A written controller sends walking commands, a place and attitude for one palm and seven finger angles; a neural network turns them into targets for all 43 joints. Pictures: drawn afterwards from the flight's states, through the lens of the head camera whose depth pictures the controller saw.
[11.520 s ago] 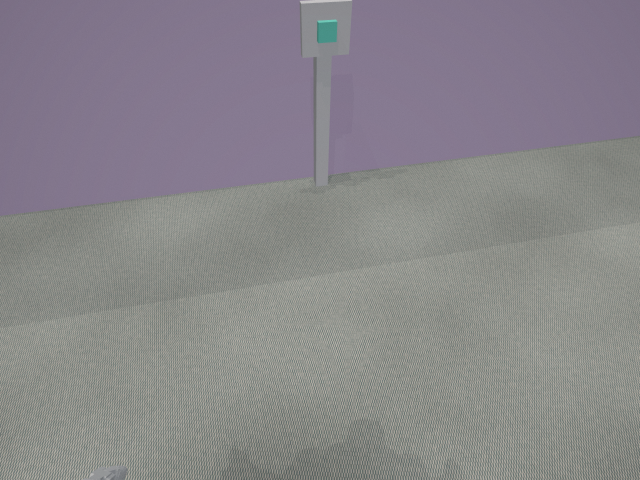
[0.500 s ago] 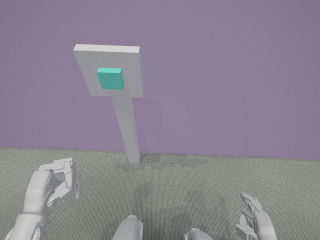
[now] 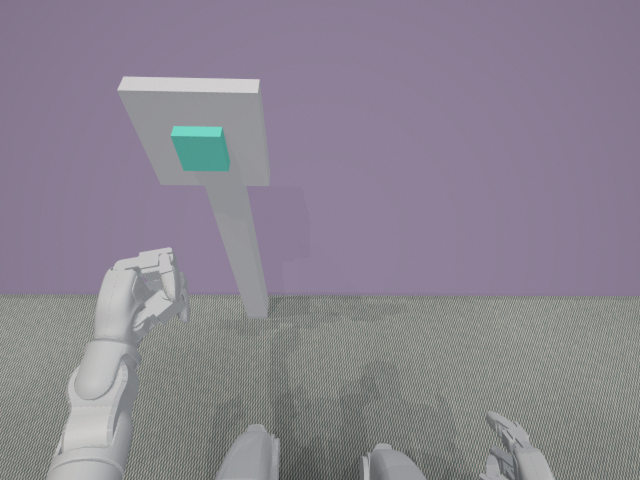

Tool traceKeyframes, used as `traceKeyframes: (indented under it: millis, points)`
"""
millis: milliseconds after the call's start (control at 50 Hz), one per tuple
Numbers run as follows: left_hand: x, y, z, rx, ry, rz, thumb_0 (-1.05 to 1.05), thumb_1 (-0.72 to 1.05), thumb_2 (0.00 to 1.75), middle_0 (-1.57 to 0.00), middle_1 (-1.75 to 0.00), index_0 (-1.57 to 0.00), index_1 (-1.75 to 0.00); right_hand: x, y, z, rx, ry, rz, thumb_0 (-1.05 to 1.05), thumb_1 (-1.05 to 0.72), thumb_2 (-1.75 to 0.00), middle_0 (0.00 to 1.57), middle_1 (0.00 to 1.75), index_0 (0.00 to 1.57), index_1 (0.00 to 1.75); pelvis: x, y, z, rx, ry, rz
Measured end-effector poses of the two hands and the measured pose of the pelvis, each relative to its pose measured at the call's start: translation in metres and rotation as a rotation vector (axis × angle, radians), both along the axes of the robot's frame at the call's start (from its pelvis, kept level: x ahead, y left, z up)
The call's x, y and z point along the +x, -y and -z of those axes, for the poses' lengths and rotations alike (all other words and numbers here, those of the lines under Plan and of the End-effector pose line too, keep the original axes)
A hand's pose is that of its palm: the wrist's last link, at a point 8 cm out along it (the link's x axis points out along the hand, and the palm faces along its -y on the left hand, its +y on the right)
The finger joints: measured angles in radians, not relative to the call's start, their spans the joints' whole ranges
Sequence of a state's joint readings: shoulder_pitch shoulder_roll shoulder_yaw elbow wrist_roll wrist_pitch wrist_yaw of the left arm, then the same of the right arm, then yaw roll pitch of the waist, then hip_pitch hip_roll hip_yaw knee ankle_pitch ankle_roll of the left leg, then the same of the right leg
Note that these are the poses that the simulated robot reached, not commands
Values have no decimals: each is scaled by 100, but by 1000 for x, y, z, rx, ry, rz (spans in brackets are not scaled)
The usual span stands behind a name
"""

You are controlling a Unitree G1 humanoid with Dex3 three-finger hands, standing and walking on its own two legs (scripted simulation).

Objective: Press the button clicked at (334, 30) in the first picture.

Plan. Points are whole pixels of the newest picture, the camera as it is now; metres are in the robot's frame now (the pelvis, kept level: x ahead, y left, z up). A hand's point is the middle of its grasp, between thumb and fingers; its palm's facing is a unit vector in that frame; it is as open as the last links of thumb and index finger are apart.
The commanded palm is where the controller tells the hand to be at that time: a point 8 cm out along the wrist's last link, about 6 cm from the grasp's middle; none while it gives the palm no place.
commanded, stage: aim a knuckle at the button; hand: left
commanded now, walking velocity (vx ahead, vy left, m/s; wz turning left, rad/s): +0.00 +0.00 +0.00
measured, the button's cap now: (202, 147) +0.55 +0.19 +0.06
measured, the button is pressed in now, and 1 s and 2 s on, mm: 0 0 0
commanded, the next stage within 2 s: press the button with the knuckle in 1.32 s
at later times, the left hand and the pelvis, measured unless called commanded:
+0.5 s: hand (213, 231) +0.43 +0.16 +0.03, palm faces +0.02 -1.00 -0.02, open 3.1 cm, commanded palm +0.41 +0.21 +0.03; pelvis +0.00 +0.01 -0.01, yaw -1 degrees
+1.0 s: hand (220, 218) +0.45 +0.16 +0.02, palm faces +0.06 -1.00 -0.03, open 3.1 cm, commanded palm +0.42 +0.20 +0.03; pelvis +0.00 +0.01 -0.01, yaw -2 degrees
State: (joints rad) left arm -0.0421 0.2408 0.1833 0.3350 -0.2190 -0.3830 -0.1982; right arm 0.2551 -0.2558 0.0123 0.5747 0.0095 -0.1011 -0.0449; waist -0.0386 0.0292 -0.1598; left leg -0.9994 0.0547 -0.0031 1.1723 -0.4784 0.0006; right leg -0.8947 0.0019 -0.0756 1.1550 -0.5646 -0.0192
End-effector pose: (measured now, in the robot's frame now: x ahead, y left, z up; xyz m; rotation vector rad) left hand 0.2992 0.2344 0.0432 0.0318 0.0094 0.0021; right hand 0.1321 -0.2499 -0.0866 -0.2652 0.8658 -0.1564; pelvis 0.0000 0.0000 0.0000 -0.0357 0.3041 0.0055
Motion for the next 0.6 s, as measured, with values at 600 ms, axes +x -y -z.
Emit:
traceKeyframes:
  millis: [600]
  points:
    - [126,28,14,-8,9,-22,2,90,90,-130,-150,-130,-150,-79,0,33,5,-308,103,0,-91,-90,20,30,21,30,-4,-10,14,-7,-85,16]
